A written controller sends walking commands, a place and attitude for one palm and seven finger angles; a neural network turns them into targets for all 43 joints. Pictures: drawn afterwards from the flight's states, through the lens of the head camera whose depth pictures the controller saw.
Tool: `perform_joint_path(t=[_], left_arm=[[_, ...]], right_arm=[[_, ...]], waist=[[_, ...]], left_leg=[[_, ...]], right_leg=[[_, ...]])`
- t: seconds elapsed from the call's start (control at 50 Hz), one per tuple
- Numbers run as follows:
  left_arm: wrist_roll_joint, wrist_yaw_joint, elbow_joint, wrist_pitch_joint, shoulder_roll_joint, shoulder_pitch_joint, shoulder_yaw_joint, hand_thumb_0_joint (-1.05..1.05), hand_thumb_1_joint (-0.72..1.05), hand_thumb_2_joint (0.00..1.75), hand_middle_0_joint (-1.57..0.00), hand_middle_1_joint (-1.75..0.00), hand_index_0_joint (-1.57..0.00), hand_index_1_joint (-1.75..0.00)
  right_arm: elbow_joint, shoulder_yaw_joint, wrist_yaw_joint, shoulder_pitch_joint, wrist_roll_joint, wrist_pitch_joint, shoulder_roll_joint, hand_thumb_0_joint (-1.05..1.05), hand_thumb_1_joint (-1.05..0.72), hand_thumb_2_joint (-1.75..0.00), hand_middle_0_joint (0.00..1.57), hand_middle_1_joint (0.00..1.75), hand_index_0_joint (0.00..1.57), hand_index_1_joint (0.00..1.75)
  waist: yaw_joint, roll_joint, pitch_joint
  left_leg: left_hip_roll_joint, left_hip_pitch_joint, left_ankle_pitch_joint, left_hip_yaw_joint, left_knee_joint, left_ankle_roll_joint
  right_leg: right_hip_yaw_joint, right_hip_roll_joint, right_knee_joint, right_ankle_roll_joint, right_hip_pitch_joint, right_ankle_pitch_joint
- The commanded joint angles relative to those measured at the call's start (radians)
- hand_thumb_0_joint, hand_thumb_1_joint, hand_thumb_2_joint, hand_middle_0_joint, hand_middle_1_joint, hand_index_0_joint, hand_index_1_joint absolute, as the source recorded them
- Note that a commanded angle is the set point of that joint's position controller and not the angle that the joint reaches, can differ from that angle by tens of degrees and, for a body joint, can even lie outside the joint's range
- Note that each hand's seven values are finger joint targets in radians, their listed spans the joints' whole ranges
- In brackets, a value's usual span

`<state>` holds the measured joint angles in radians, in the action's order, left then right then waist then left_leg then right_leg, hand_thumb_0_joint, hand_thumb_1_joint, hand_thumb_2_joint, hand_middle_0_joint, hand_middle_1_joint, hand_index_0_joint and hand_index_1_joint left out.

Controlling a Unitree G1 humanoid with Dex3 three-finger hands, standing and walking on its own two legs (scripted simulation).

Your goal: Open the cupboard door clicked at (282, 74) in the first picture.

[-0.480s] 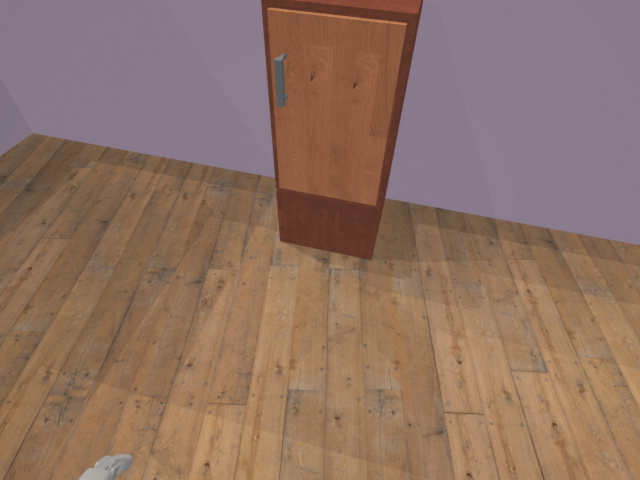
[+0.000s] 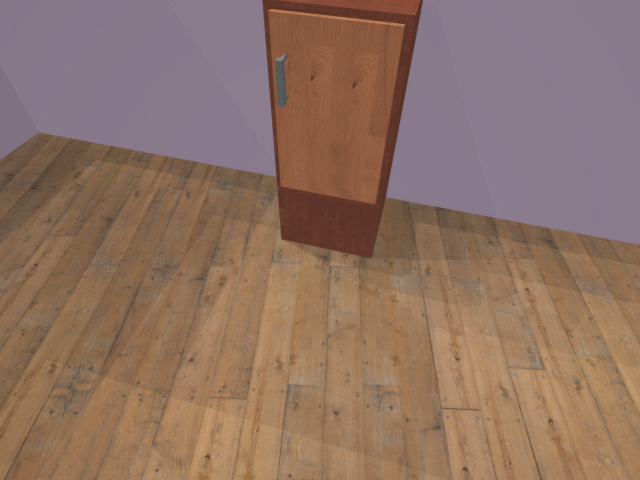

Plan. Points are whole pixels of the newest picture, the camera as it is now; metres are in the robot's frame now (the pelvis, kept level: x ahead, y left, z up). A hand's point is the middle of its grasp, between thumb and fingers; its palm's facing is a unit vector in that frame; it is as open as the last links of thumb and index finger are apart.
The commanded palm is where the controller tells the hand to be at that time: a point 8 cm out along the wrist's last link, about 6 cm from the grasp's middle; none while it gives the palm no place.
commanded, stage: stand and wait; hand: left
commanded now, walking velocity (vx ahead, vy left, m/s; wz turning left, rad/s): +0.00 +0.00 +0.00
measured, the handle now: (283, 80) +1.13 +0.18 -0.03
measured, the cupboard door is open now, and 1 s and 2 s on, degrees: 0 0 0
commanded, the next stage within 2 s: look at it before walking up in 0.34 s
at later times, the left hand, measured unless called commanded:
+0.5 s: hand out of the picture +0.07 +0.23 -0.15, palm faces -0.04 -0.94 -0.34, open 7.4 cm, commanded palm none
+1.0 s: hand out of the picture +0.07 +0.23 -0.15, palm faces -0.04 -0.94 -0.34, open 7.4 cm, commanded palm none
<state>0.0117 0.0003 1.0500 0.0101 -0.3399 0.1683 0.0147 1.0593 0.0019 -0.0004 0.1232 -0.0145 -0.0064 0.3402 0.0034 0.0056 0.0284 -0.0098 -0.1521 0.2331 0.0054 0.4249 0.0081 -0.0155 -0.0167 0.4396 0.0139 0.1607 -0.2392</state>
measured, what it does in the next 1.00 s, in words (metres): stands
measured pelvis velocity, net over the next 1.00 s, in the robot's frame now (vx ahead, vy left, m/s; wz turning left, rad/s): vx -0.01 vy -0.01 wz -0.01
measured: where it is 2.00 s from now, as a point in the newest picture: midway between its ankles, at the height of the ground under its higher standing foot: outside the picture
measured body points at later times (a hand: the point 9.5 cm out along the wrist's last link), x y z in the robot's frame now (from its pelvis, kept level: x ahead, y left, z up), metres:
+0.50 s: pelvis -0.01 -0.01 +0.00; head -0.02 -0.01 +0.45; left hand +0.07 +0.28 -0.13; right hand +0.05 -0.31 -0.13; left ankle +0.00 +0.12 -0.74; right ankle +0.00 -0.13 -0.74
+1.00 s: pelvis -0.01 -0.01 +0.00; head -0.01 -0.01 +0.45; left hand +0.07 +0.28 -0.13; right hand +0.06 -0.31 -0.13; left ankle +0.00 +0.12 -0.74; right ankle +0.00 -0.13 -0.74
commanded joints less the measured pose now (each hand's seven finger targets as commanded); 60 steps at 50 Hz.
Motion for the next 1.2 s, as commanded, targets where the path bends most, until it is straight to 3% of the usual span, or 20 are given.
perform_joint_path(t=[0.0,0.46,0.72,1.08,1.14,1.18], left_arm=[[0.000,0.011,-0.062,-0.033,-0.207,-0.065,-0.050,0.00,0.90,0.90,-0.20,-0.30,-0.20,-0.30],[0.001,0.010,-0.030,-0.036,-0.208,-0.065,-0.048,0.00,0.90,0.90,-0.20,-0.30,-0.20,-0.30],[0.000,0.012,-0.027,-0.041,-0.205,-0.060,-0.049,0.00,0.90,0.90,-0.20,-0.30,-0.20,-0.30],[0.000,0.012,-0.030,-0.036,-0.210,-0.064,-0.053,0.00,0.90,0.90,-0.20,-0.30,-0.20,-0.30],[-0.001,0.023,-0.032,-0.010,-0.120,-0.009,-0.044,0.00,0.90,0.90,-0.20,-0.30,-0.20,-0.30],[0.000,0.027,-0.044,0.001,-0.114,0.017,-0.047,0.00,0.90,0.90,-0.20,-0.30,-0.20,-0.30]], right_arm=[[-0.061,0.040,0.013,-0.065,0.005,-0.029,0.202,0.00,-0.90,-0.90,0.20,0.30,0.20,0.30],[-0.007,0.036,0.009,-0.032,0.004,-0.028,0.201,0.00,-0.90,-0.90,0.20,0.30,0.20,0.30],[-0.005,0.036,0.012,-0.032,0.006,-0.031,0.202,0.00,-0.90,-0.90,0.20,0.30,0.20,0.30],[-0.013,0.036,0.010,-0.045,0.006,-0.025,0.208,0.00,-0.90,-0.90,0.20,0.30,0.20,0.30],[-0.021,0.020,0.005,-0.003,0.004,-0.004,0.107,0.00,-0.90,-0.90,0.20,0.30,0.20,0.30],[-0.036,0.022,0.003,0.006,0.004,0.011,0.093,0.00,-0.90,-0.90,0.20,0.30,0.20,0.30]], waist=[[-0.003,0.002,-0.059],[-0.003,0.007,-0.020],[-0.005,-0.003,-0.067],[-0.003,-0.011,-0.041],[0.003,-0.019,-0.053],[0.011,0.003,-0.046]], left_leg=[[0.119,-0.005,-0.124,-0.102,-0.087,0.030],[0.120,-0.018,-0.046,-0.103,-0.124,0.019],[0.131,0.021,-0.134,-0.094,-0.109,0.017],[0.126,0.002,-0.151,-0.108,-0.110,0.017],[0.122,-0.054,-0.199,-0.110,-0.056,0.010],[0.113,-0.107,-0.199,-0.114,-0.010,0.009]], right_leg=[[-0.087,-0.097,-0.085,-0.045,-0.002,0.119],[-0.115,-0.098,-0.137,-0.047,0.034,0.010],[-0.108,-0.102,-0.122,-0.048,0.001,0.134],[-0.090,-0.103,-0.116,-0.041,-0.008,0.132],[-0.052,-0.116,-0.050,-0.018,-0.018,0.156],[-0.047,-0.132,-0.028,-0.015,-0.015,0.151]])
